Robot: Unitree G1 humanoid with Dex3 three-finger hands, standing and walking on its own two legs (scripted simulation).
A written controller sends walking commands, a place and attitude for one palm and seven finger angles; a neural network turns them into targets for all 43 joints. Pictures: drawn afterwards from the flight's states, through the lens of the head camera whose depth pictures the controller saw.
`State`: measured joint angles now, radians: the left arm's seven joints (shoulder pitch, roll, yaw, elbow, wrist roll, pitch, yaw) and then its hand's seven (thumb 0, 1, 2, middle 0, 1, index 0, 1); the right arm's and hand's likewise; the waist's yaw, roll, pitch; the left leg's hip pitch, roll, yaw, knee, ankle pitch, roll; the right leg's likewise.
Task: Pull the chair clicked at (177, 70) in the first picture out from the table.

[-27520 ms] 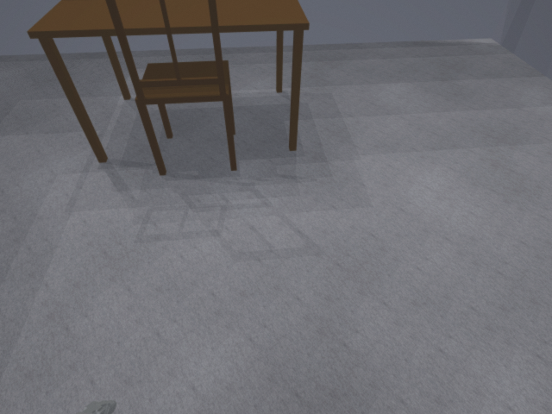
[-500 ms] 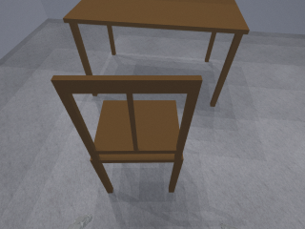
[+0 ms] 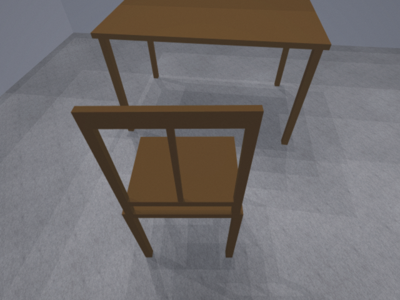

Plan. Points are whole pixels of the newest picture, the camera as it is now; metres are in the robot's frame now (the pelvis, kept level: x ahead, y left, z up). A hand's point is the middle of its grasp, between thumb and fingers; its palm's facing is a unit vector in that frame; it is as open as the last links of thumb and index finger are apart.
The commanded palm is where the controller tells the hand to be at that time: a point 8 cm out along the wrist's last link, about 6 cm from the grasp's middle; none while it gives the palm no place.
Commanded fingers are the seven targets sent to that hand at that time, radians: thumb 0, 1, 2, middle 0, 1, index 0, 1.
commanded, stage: let the arm hang, fingers relaxed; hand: left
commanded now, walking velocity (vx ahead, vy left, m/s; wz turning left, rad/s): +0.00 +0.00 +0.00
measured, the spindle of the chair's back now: (176, 169) +0.45 +0.10 -0.06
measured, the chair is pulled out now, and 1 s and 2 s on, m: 0.69 0.69 0.69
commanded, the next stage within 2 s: look to check the result in 0.34 s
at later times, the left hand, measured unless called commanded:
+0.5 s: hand out of the picture -0.01 +0.14 -0.17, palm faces +0.05 -0.99 -0.16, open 7.4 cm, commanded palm none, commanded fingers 0.00 0.90 0.90 -0.20 -0.30 -0.20 -0.30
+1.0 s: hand out of the picture +0.00 +0.14 -0.17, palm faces +0.05 -0.98 -0.17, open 7.4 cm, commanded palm none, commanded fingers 0.00 0.90 0.90 -0.20 -0.30 -0.20 -0.30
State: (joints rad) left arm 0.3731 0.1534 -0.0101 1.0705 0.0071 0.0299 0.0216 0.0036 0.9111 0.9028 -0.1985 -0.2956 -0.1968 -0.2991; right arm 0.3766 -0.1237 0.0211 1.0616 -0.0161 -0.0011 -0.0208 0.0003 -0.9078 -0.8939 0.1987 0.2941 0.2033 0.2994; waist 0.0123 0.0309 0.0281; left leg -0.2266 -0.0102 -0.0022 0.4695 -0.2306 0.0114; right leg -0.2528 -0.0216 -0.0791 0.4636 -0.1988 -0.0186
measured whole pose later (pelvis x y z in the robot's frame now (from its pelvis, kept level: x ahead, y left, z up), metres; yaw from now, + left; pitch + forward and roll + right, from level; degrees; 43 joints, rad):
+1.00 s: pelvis +0.01 -0.01 +0.00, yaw +0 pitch -1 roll +0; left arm 0.32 0.11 0.00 1.08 0.00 0.01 0.03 0.00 0.91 0.90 -0.20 -0.30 -0.20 -0.30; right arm 0.35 -0.10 0.02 1.11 -0.01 -0.01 -0.04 0.00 -0.91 -0.89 0.20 0.29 0.20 0.30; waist 0.01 0.01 0.05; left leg -0.18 0.01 0.00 0.43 -0.23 -0.01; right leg -0.21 0.00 -0.08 0.44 -0.21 -0.03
